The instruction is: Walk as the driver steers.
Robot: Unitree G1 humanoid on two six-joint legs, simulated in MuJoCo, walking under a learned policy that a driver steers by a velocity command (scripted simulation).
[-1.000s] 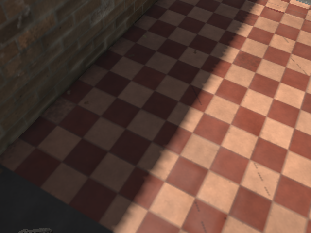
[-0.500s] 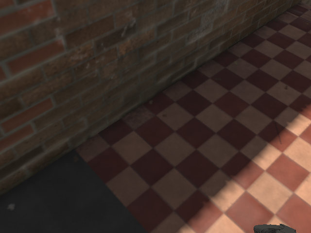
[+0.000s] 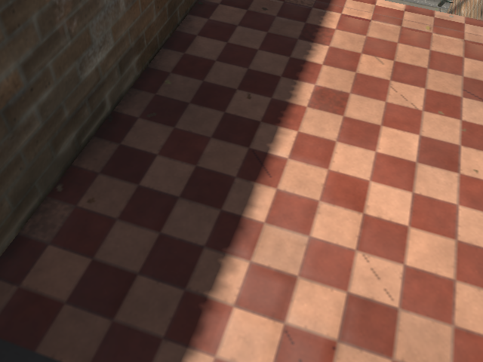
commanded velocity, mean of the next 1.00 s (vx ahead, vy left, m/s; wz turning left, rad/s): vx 0.36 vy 0.00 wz -0.06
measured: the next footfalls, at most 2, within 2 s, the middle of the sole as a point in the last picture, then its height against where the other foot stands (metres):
right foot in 0.34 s outside the picture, level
left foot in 0.82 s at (257, 355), level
